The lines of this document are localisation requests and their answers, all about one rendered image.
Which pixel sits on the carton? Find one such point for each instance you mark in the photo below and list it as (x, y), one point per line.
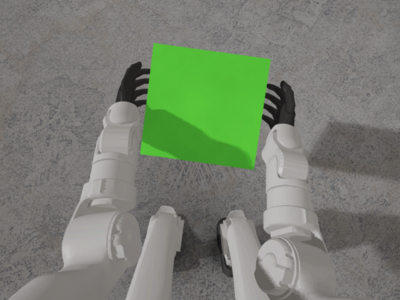
(204, 106)

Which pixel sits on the robot left forearm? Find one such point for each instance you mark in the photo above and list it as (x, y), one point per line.
(111, 183)

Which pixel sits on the robot left hand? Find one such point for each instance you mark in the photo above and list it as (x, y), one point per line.
(129, 83)

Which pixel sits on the right robot shin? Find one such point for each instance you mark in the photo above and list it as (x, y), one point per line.
(233, 214)

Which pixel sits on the left robot upper arm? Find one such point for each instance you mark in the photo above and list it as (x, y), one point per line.
(97, 249)

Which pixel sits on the robot right forearm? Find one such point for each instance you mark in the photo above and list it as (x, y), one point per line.
(289, 210)

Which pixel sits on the robot right hand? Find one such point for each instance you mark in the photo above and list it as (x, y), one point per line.
(285, 113)

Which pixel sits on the robot left thigh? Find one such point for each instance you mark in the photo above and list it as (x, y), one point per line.
(153, 276)

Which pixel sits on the right robot upper arm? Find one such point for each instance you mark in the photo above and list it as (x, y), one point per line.
(291, 270)

